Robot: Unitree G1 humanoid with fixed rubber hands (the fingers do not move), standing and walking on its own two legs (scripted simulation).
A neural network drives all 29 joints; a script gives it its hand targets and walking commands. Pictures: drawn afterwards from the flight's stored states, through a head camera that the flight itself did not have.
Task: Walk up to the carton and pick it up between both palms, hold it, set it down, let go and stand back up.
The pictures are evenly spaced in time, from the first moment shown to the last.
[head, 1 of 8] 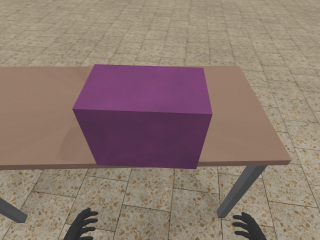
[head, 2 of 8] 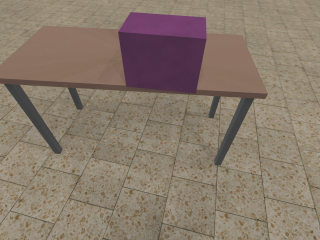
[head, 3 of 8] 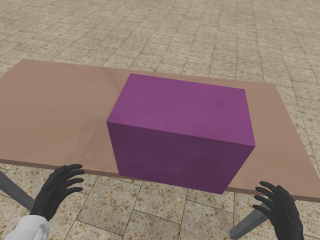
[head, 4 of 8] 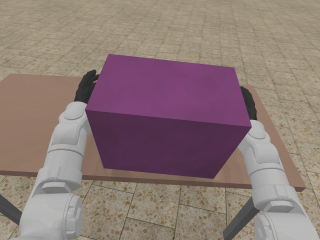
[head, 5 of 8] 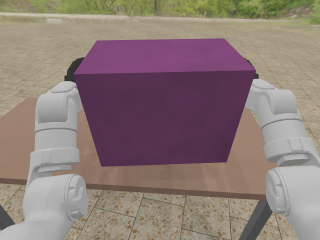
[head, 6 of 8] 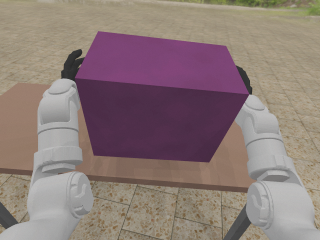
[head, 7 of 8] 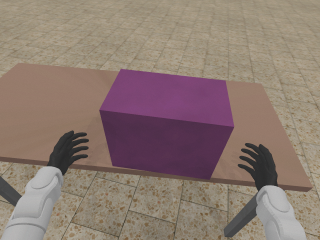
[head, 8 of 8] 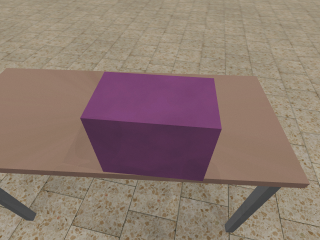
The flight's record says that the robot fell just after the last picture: no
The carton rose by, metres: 0.20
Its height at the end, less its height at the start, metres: +0.00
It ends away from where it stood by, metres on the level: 0.02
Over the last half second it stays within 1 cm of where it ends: yes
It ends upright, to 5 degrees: yes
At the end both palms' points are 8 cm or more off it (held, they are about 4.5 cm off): yes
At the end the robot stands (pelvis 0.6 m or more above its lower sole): yes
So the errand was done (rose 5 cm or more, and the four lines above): yes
